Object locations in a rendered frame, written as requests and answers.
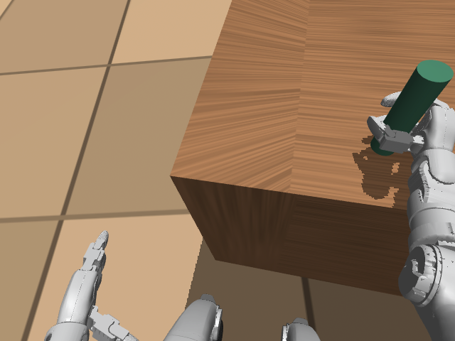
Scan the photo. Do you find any right robot arm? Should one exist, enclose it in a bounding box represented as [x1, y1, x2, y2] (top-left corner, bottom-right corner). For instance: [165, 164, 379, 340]
[398, 149, 455, 341]

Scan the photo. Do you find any left robot hand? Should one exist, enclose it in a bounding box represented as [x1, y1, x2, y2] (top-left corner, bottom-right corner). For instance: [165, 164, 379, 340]
[56, 230, 138, 341]

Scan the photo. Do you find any can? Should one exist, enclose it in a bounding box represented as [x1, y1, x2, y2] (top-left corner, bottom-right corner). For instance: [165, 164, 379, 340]
[370, 60, 454, 156]

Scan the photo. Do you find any right robot hand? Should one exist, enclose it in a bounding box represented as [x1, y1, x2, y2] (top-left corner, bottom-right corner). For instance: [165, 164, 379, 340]
[367, 92, 455, 159]

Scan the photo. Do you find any left robot arm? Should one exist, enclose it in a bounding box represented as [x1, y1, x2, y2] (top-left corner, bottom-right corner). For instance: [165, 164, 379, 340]
[44, 322, 90, 341]

